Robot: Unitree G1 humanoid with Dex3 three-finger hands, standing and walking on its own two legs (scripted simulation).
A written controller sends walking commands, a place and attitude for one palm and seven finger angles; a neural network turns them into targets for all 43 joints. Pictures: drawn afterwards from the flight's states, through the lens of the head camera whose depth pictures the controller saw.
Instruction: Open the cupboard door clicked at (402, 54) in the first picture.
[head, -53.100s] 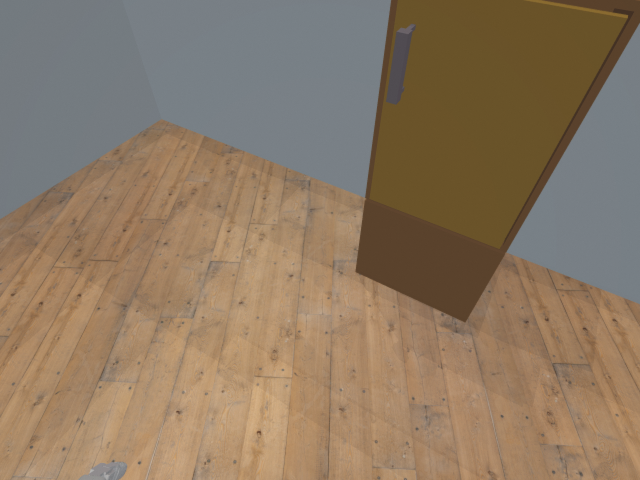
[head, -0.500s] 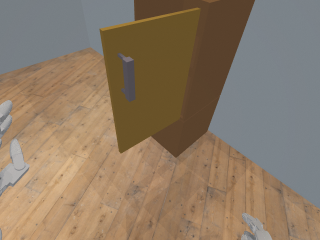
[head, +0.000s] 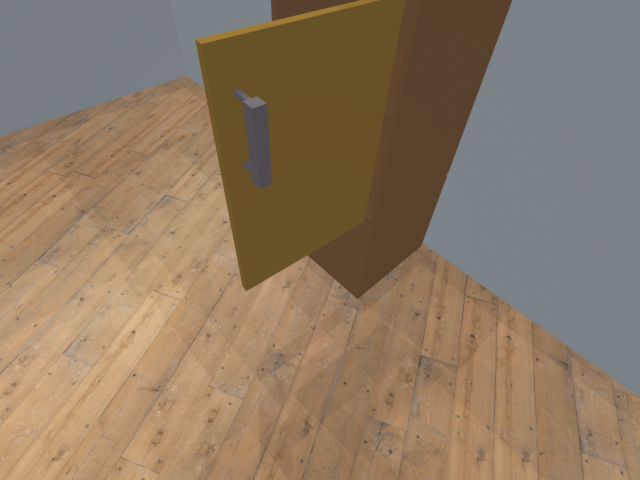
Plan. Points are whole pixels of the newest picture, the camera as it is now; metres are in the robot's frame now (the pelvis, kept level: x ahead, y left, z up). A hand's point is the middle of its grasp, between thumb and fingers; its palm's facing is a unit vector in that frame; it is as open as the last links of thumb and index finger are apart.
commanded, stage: let the arm hang, fingers relaxed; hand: left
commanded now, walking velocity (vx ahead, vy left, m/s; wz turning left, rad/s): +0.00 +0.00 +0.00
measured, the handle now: (251, 139) +0.60 +0.13 +0.10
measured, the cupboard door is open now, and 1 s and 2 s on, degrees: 86 86 86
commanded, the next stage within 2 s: look to check the result in 0.80 s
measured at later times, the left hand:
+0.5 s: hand out of the picture +0.01 +0.20 -0.16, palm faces +0.01 -0.97 -0.24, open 7.4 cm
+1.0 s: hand out of the picture +0.08 +0.22 -0.15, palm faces -0.02 -0.95 -0.30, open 7.4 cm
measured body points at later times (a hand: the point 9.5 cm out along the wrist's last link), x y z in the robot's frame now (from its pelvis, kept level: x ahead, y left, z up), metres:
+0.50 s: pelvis +0.00 +0.01 +0.01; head +0.02 +0.00 +0.46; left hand +0.01 +0.25 -0.14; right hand -0.01 -0.22 -0.16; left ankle +0.03 +0.12 -0.73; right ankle +0.04 -0.09 -0.73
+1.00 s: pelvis +0.02 +0.00 +0.01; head +0.04 -0.02 +0.46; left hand +0.08 +0.27 -0.13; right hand +0.05 -0.27 -0.14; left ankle +0.03 +0.12 -0.73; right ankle +0.04 -0.09 -0.73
